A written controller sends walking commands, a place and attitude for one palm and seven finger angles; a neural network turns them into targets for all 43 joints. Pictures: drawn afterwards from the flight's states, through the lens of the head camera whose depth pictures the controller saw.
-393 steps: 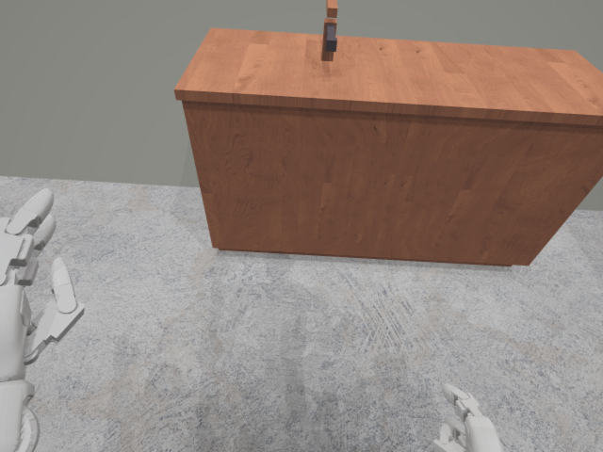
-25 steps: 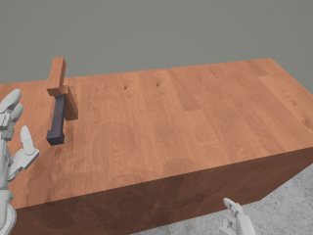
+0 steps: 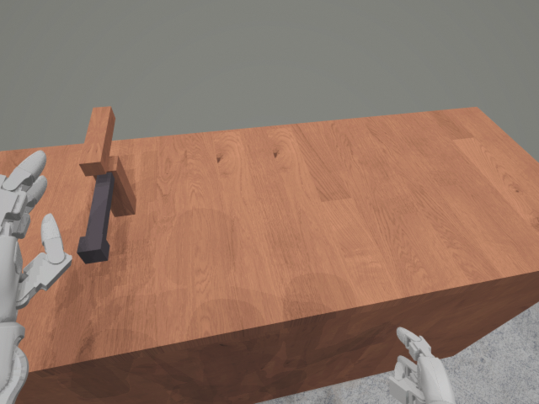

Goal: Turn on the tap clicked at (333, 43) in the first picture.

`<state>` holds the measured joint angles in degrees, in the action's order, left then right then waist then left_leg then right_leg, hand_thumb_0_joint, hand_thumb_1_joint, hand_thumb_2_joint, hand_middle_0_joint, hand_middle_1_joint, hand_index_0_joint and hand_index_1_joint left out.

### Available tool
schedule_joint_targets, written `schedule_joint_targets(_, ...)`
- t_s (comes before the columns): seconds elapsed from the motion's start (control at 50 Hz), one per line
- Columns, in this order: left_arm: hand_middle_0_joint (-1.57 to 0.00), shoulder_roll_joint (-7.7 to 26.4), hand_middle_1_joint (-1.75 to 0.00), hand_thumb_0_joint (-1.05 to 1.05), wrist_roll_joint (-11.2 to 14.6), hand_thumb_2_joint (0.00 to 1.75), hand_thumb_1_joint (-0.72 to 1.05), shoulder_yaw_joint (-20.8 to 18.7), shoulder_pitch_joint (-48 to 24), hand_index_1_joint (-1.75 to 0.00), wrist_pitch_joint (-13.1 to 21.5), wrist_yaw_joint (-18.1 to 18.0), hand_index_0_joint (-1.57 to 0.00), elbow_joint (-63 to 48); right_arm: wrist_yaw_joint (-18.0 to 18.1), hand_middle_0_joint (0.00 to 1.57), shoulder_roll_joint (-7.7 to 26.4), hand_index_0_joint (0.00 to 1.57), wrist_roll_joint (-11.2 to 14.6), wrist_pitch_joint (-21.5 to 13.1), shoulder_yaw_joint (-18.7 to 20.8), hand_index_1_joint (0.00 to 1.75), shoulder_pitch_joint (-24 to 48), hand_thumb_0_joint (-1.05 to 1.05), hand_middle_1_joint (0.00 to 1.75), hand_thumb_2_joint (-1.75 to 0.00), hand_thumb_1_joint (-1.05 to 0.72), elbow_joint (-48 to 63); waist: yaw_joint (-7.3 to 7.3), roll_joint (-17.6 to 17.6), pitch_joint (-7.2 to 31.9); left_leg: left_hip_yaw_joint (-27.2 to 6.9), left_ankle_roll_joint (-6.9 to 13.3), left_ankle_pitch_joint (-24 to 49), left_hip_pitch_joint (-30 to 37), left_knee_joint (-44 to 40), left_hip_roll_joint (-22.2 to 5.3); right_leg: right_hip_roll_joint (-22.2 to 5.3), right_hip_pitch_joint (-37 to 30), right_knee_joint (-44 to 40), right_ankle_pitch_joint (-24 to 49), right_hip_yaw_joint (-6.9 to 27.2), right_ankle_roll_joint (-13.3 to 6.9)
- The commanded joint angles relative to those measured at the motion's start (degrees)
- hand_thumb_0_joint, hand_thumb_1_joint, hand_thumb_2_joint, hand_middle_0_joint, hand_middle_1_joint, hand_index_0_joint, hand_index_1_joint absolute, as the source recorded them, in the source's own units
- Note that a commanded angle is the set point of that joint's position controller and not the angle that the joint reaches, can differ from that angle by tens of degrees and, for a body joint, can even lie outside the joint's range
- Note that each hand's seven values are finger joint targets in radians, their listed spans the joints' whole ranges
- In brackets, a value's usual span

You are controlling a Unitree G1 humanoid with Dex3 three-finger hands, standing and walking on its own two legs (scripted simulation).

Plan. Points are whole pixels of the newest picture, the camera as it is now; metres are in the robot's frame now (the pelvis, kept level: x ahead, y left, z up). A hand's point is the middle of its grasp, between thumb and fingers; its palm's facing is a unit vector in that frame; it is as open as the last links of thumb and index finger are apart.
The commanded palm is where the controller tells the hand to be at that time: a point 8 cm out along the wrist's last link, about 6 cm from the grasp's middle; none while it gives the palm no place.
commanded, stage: look again from close up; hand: left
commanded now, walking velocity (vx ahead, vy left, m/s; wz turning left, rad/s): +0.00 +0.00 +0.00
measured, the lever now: (94, 248) +0.27 +0.27 +0.10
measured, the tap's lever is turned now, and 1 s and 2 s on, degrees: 0 0 0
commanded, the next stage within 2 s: shuffle to correct the standing spot in 0.24 s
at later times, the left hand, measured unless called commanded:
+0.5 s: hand (10, 288) +0.18 +0.29 +0.17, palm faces +0.45 -0.82 -0.34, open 7.4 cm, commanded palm +0.12 +0.30 +0.17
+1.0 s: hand (80, 317) +0.16 +0.21 +0.17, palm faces +0.26 -0.83 -0.50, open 7.4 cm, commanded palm +0.10 +0.25 +0.17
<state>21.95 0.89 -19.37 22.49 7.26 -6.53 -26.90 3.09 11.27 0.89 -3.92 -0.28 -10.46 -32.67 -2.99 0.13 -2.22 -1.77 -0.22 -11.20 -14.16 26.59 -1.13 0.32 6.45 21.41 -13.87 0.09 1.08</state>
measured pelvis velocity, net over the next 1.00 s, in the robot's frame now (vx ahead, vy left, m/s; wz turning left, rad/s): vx -0.08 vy -0.02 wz -0.07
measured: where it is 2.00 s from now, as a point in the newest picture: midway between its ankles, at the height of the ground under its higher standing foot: outside the picture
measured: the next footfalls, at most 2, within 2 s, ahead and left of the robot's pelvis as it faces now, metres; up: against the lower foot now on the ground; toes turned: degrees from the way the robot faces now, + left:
left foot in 1.20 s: -0.01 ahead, +0.08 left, +0.00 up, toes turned -2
right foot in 1.48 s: -0.09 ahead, -0.19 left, +0.00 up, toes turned -7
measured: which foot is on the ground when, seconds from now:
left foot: down 0.00-1.00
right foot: down 0.00-1.00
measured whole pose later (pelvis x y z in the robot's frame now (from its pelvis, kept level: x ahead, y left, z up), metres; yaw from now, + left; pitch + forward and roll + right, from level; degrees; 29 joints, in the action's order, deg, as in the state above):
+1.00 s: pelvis -0.08 -0.02 -0.02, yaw -4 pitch -2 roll -2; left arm 26.3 3.3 -27.2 25.4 15.8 -2.1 -34.0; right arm 2.0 11.0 0.0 -8.5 1.7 -12.0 -31.4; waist -1.3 -1.3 -8.8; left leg -1.3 -2.2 -8.8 -23.8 34.0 -4.7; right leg 3.5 20.1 34.1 -13.6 0.6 -0.5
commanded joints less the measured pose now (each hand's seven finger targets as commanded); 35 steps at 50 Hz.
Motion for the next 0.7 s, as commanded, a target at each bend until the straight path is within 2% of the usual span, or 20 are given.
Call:
schedule_joint_targets(0.0, -0.2, 14.5, -0.3, 0.0, 0.2, 0.9, 0.9, -12.8, -12.6, -0.3, 8.2, 0.2, -0.2, 4.1, -0.4, 0.2, 7.2, 0.2, -0.6, -6.3, 3.8, 0.3, 2.5, 0.0, 0.3, -0.9, -0.9, 7.2, -0.48, -2.6, 7.3, 1.9, 0.7, 17.9, 8.6, 1.2, -0.4, -5.3, 5.1, -2.8, 28.9, 8.6, -3.4)
schedule_joint_targets(0.02, -0.2, 4.2, -0.3, 0.0, 1.5, 0.9, 0.9, -4.3, -7.8, -0.3, 6.7, 0.3, -0.2, 7.8, -1.3, 0.2, 7.2, 0.2, 0.8, -6.3, 3.9, 0.3, 3.0, 0.0, 0.3, -0.9, -0.9, 6.7, 0.69, 5.8, 10.7, 2.8, 1.2, 19.6, 11.5, 0.4, -1.2, -5.1, 2.6, 1.8, 24.9, 5.9, -3.4)
schedule_joint_targets(0.04, -0.2, 6.2, -0.3, 0.0, 1.1, 0.9, 0.9, -3.6, -11.5, -0.3, 7.4, 0.6, -0.2, -2.6, -1.9, 0.2, 8.7, 0.2, 0.4, -6.1, 4.7, 0.3, 2.6, 0.0, 0.3, -0.9, -0.9, 7.9, 1.0, 9.3, 12.9, 1.4, 2.0, 22.1, 11.3, -0.2, -2.2, -4.7, 1.5, 2.6, 21.0, 5.0, -2.6)
schedule_joint_targets(0.06, -0.2, 6.4, -0.3, 0.0, 1.4, 0.9, 0.9, -3.4, -9.0, -0.3, 7.9, 0.7, -0.2, -5.6, -2.6, 0.2, 8.6, 0.2, 0.3, -6.4, 4.5, 0.3, 2.8, 0.0, 0.3, -0.9, -0.9, 8.1, 0.78, 8.8, 14.1, 0.4, 2.1, 23.9, 10.8, -0.1, -3.0, -4.1, 0.4, 2.7, 18.7, 4.2, -2.3)
schedule_joint_targets(0.08, -0.2, 5.4, -0.3, 0.0, 1.5, 0.9, 0.9, -1.8, -6.2, -0.3, 8.2, 1.0, -0.2, -8.7, -3.3, 0.2, 8.2, 0.2, 0.2, -6.6, 4.1, 0.3, 3.7, 0.0, 0.3, -0.9, -0.9, 8.8, 0.47, 7.1, 14.2, 0.0, 2.1, 23.0, 9.7, -0.4, -3.2, -3.8, -0.2, 2.3, 17.0, 3.9, -2.0)
schedule_joint_targets(0.1, -0.2, 5.7, -0.3, 0.0, 1.4, 0.9, 0.9, -1.7, -3.1, -0.3, 8.2, 0.9, -0.2, -10.5, -3.6, 0.2, 7.8, 0.2, 0.3, -6.7, 4.0, 0.3, 4.1, 0.0, 0.3, -0.9, -0.9, 9.4, 0.28, 3.2, 13.8, -0.3, 2.0, 20.7, 8.5, -0.7, -3.1, -3.4, -0.4, 1.7, 15.5, 3.7, -1.8)
schedule_joint_targets(0.12, -0.2, 4.8, -0.3, 0.0, 2.0, 0.9, 0.9, -1.5, 0.6, -0.3, 8.0, 0.7, -0.2, -11.2, -3.9, 0.2, 7.2, 0.2, 0.9, -6.9, 3.5, 0.3, 5.5, 0.0, 0.3, -0.9, -0.9, 9.2, 0.32, 2.5, 13.2, -0.5, 2.1, 18.7, 7.8, -1.7, -3.3, -2.8, -0.1, 2.5, 13.0, 2.2, -1.5)
schedule_joint_targets(0.2, -0.2, 11.9, -0.3, 0.0, 2.2, 0.9, 0.9, -10.2, 1.5, -0.3, 8.8, -0.3, -0.2, -11.7, -2.1, 0.2, 7.4, 0.2, 0.0, -6.5, 3.2, 0.3, 5.9, 0.0, 0.3, -0.9, -0.9, 10.4, 0.89, -4.8, 7.4, -1.4, 1.4, 0.3, 1.7, -3.8, -2.0, -3.8, 3.7, -2.2, 1.6, 3.6, -1.8)
schedule_joint_targets(0.22, -0.2, 15.0, -0.3, 0.0, 2.3, 0.9, 0.9, -13.6, 0.8, -0.3, 9.0, -0.9, -0.2, -12.1, -1.5, 0.2, 7.3, 0.2, 0.2, -5.9, 2.9, 0.3, 6.7, 0.0, 0.3, -0.9, -0.9, 9.8, 1.11, -3.6, 5.7, -2.1, 1.3, -2.0, 1.3, -4.8, -2.0, -3.3, 5.5, -2.5, -1.6, 2.9, -1.7)
schedule_joint_targets(0.24, -0.2, 13.4, -0.3, 0.0, 2.4, 0.9, 0.9, -12.8, -0.2, -0.3, 9.4, -0.8, -0.2, -11.1, -1.0, 0.2, 7.4, 0.2, 0.0, -5.7, 3.0, 0.3, 6.5, 0.0, 0.3, -0.9, -0.9, 10.1, 1.53, -2.2, 4.7, -2.6, 1.7, -5.1, 0.1, -5.8, -2.3, -3.4, 5.6, -2.8, -3.5, 2.6, -1.8)
schedule_joint_targets(0.32, -0.2, 13.0, -0.3, 0.0, 1.9, 0.9, 0.9, -11.9, -5.9, -0.3, 10.9, -0.5, -0.2, -12.8, -0.2, 0.2, 7.2, 0.2, 0.3, -6.8, 2.5, 0.3, 6.3, 0.0, 0.3, -0.9, -0.9, 9.5, 1.78, 7.1, 3.1, -4.0, 2.5, -13.4, -2.4, -9.1, -3.5, -1.9, 4.4, -1.6, -5.2, 2.3, -1.8)
schedule_joint_targets(0.42, -0.2, 6.5, -0.3, 0.0, 1.0, 0.9, 0.9, -5.1, -7.5, -0.3, 11.3, 0.1, -0.2, -12.9, -1.0, 0.2, 6.8, 0.2, 0.7, -9.9, 2.2, 0.3, 5.9, 0.0, 0.3, -0.9, -0.9, 9.0, 1.0, 11.4, 4.7, -6.0, 3.1, -17.8, -4.8, -13.6, -7.7, -0.4, 0.4, 5.2, -1.7, 0.6, -1.0)
schedule_joint_targets(0.46, -0.2, 6.5, -0.3, 0.0, 0.4, 0.9, 0.9, -4.4, -8.9, -0.3, 11.5, 0.3, -0.2, -14.2, -1.7, 0.2, 7.2, 0.2, 0.5, -10.5, 3.0, 0.3, 4.3, 0.0, 0.3, -0.9, -0.9, 9.0, 0.94, 10.5, 5.0, -7.1, 3.7, -17.8, -6.1, -13.2, -10.2, -0.3, 0.4, 7.6, -0.7, 1.1, -1.0)
schedule_joint_targets(0.52, -0.2, 7.9, -0.3, 0.0, 0.3, 0.9, 0.9, -6.6, -7.2, -0.3, 11.2, 0.3, -0.2, -14.0, -2.7, 0.2, 6.9, 0.2, 0.3, -10.4, 2.8, 0.3, 4.3, 0.0, 0.3, -0.9, -0.9, 8.9, 0.61, 8.3, 6.1, -5.5, 3.3, -12.5, -4.0, -10.3, -11.3, 0.0, 2.8, 8.1, -0.1, 1.5, -1.0)
schedule_joint_targets(0.54, -0.2, 6.6, -0.3, 0.0, 0.5, 0.9, 0.9, -5.6, -7.5, -0.3, 11.2, 0.7, -0.2, -13.8, -2.9, 0.2, 6.9, 0.2, -0.2, -9.8, 2.9, 0.3, 3.8, 0.0, 0.3, -0.9, -0.9, 9.1, 0.72, 7.4, 6.4, -5.4, 3.3, -12.5, -5.1, -9.4, -11.5, 0.0, 2.5, 8.2, 0.2, 1.5, -1.0)
schedule_joint_targets(0.56, -0.2, 8.0, -0.3, 0.0, 0.5, 0.9, 0.9, -7.1, -8.2, -0.3, 11.5, 0.8, -0.2, -15.6, -3.0, 0.2, 6.6, 0.2, -0.2, -9.7, 3.1, 0.3, 3.9, 0.0, 0.3, -0.9, -0.9, 10.1, 0.68, 7.0, 5.6, -5.0, 3.3, -12.6, -6.1, -8.5, -11.9, 0.0, 2.9, 8.5, 0.3, 2.3, -1.1)
schedule_joint_targets(0.6, -0.2, 8.7, -0.3, 0.0, 0.5, 0.9, 0.9, -8.7, -7.9, -0.3, 12.1, 1.3, -0.2, -15.9, -3.2, 0.2, 6.6, 0.2, -0.5, -9.4, 3.2, 0.3, 4.0, 0.0, 0.3, -0.9, -0.9, 10.5, 0.65, 7.1, 4.4, -4.2, 3.1, -13.3, -8.5, -7.1, -11.5, 0.2, 3.4, 8.6, 0.7, 2.8, -1.4)
schedule_joint_targets(0.62, -0.2, 10.7, -0.3, 0.0, 0.7, 0.9, 0.9, -11.0, -6.8, -0.3, 11.8, 1.0, -0.2, -15.9, -3.2, 0.2, 6.2, 0.2, -0.6, -9.0, 2.7, 0.3, 4.7, 0.0, 0.3, -0.9, -0.9, 10.4, 0.75, 6.7, 4.4, -3.8, 2.9, -12.1, -8.7, -6.7, -10.9, 0.4, 3.5, 7.8, 1.2, 2.7, -1.4)
schedule_joint_targets(0.64, -0.2, 9.0, -0.3, 0.0, 1.1, 0.9, 0.9, -9.9, -5.8, -0.3, 11.9, 1.7, -0.2, -15.0, -3.3, 0.2, 6.2, 0.2, -0.9, -8.4, 2.8, 0.3, 4.2, 0.0, 0.3, -0.9, -0.9, 10.7, 0.73, 5.8, 4.7, -2.8, 2.7, -12.2, -9.8, -5.4, -10.1, 0.2, 3.4, 7.2, 1.6, 2.9, -1.5)
schedule_joint_targets(0.68, -0.2, 10.1, -0.3, 0.0, 1.5, 0.9, 0.9, -11.3, -4.8, -0.3, 12.3, 2.4, -0.2, -16.5, -3.2, 0.2, 5.9, 0.2, -0.6, -8.8, 3.4, 0.3, 3.4, 0.0, 0.3, -0.9, -0.9, 11.5, 0.87, 4.2, 5.4, -0.1, 1.5, -13.6, -7.4, -1.0, -7.4, -1.1, 6.9, 4.6, 0.7, 6.2, -2.7)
